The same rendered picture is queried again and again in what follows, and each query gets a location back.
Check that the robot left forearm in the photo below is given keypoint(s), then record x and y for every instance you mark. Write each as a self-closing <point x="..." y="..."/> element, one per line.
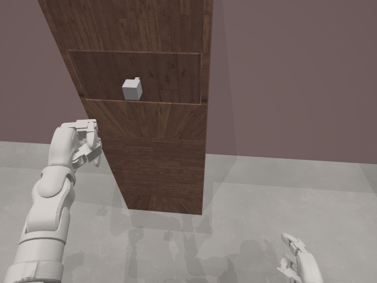
<point x="41" y="246"/>

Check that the handle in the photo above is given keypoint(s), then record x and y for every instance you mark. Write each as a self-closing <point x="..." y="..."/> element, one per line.
<point x="132" y="89"/>

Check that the drawer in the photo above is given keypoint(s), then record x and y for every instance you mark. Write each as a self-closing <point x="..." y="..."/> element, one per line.
<point x="170" y="77"/>

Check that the robot left hand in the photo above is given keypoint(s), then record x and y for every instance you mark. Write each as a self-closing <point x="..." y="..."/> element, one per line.
<point x="65" y="144"/>

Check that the robot right hand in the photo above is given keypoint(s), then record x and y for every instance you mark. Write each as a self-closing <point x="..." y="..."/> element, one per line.
<point x="303" y="269"/>

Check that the cabinet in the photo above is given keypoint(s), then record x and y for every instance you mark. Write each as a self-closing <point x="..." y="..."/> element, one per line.
<point x="155" y="150"/>

